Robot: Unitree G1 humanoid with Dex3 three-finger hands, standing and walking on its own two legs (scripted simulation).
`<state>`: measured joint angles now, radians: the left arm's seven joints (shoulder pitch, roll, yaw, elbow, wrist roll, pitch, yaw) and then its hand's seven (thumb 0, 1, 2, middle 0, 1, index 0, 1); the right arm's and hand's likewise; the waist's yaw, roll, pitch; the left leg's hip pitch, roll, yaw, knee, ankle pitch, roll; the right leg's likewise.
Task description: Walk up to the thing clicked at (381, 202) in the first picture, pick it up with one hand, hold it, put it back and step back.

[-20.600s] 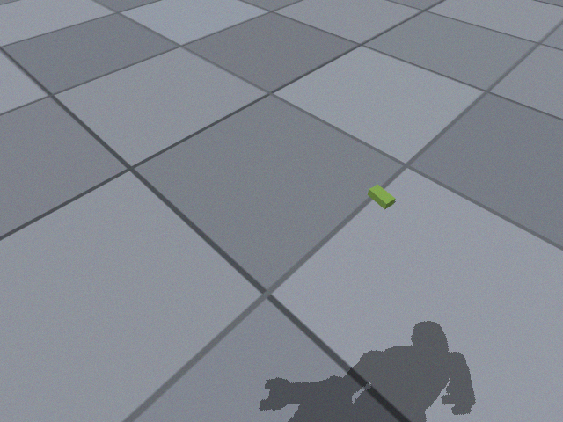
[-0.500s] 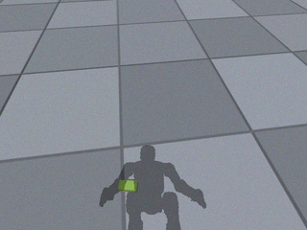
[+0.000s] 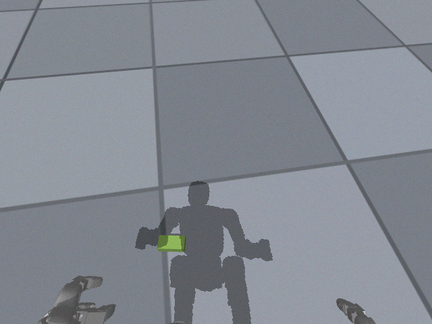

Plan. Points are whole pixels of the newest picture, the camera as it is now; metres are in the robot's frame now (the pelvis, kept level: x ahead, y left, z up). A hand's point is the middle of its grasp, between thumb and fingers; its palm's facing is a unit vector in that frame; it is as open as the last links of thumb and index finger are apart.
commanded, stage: rise first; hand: left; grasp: from above
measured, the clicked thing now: (171, 243) +0.49 +0.21 -0.74
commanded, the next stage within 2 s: none
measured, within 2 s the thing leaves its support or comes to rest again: neither
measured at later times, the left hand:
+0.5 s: hand out of the picture +0.13 +0.26 -0.20, palm faces -0.14 -0.89 -0.43, open 13.5 cm
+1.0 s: hand out of the picture +0.14 +0.28 -0.29, palm faces -0.34 -0.75 -0.57, open 13.6 cm
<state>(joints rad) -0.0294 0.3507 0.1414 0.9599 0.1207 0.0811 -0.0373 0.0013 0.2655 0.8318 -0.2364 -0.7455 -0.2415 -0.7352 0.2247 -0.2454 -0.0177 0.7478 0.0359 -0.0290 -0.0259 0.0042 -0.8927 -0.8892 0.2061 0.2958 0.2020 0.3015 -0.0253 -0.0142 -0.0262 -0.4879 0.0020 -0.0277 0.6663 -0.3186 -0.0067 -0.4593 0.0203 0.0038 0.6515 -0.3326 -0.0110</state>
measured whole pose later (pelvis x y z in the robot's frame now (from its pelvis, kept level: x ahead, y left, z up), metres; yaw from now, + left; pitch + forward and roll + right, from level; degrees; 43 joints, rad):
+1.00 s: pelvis -0.03 +0.01 -0.14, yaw +0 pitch +26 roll -2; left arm 0.12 0.41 0.10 0.53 0.40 0.12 0.02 -0.01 -0.46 0.85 -0.26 -0.88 -0.25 -0.89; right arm 0.15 -0.27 -0.02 0.53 0.01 -0.21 -0.01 0.01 -0.94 -0.91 0.21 0.30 0.20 0.30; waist -0.04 0.00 -0.17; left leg -1.32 -0.01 -0.05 1.48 -0.61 0.00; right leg -1.27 0.02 -0.03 1.45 -0.63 0.00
